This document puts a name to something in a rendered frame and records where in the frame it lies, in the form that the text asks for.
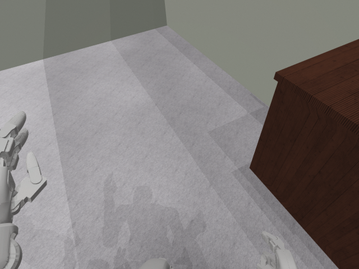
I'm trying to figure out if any right robot hand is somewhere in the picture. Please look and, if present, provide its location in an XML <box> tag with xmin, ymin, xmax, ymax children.
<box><xmin>257</xmin><ymin>231</ymin><xmax>298</xmax><ymax>269</ymax></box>

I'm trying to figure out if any counter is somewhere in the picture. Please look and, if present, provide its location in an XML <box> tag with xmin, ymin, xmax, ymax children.
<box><xmin>250</xmin><ymin>39</ymin><xmax>359</xmax><ymax>269</ymax></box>

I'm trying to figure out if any left robot hand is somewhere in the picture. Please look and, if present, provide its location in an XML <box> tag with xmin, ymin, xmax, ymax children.
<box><xmin>0</xmin><ymin>111</ymin><xmax>47</xmax><ymax>224</ymax></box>

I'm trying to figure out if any robot left forearm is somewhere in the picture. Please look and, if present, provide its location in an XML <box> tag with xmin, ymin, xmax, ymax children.
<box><xmin>0</xmin><ymin>223</ymin><xmax>22</xmax><ymax>269</ymax></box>

